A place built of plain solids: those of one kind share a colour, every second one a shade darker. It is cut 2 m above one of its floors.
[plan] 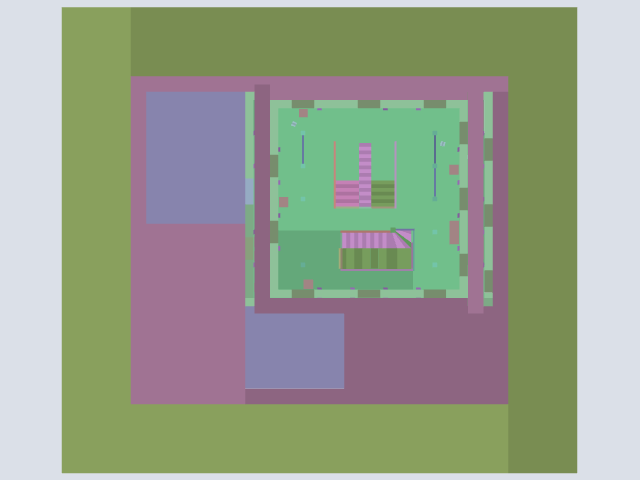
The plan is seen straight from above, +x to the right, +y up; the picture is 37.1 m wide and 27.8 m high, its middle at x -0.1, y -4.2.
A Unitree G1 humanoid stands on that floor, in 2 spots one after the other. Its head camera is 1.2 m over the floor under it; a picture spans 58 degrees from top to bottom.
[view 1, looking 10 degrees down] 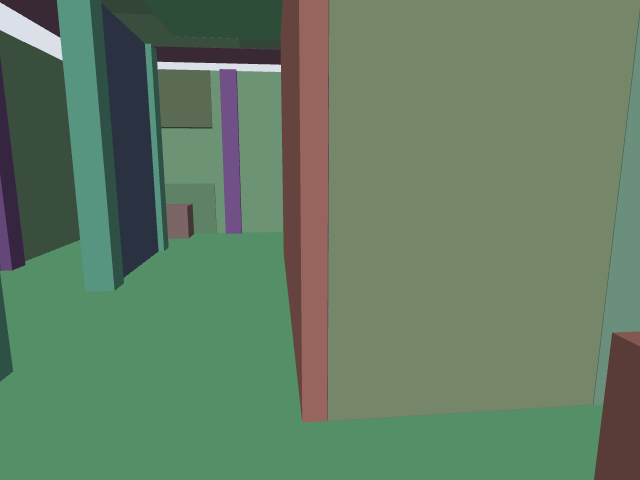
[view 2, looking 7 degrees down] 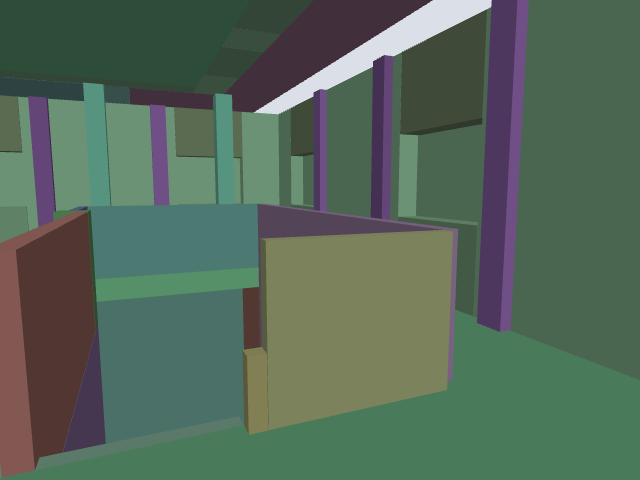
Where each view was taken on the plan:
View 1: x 0.58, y -4.22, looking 84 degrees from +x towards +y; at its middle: wall_beside_right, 1.89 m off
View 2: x -0.96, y -4.22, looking -23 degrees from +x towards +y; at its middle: parapet_head_left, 2.14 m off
